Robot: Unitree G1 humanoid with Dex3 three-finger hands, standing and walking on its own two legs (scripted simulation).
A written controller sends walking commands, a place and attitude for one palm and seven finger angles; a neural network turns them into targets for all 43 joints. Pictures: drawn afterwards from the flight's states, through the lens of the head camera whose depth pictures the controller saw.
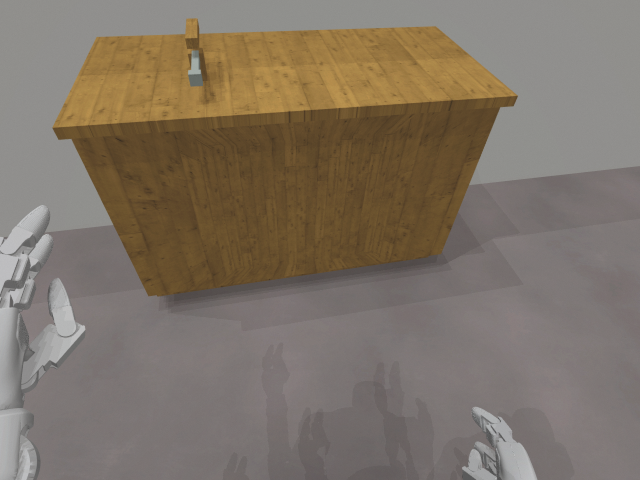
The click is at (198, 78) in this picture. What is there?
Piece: tap's lever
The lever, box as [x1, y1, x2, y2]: [188, 70, 202, 86]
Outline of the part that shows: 188,70 190,85 202,85 200,70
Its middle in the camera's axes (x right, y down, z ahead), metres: -0.29 -0.37 +0.89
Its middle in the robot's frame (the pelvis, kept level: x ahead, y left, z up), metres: +0.91 +0.35 +0.07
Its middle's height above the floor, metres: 0.85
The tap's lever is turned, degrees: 0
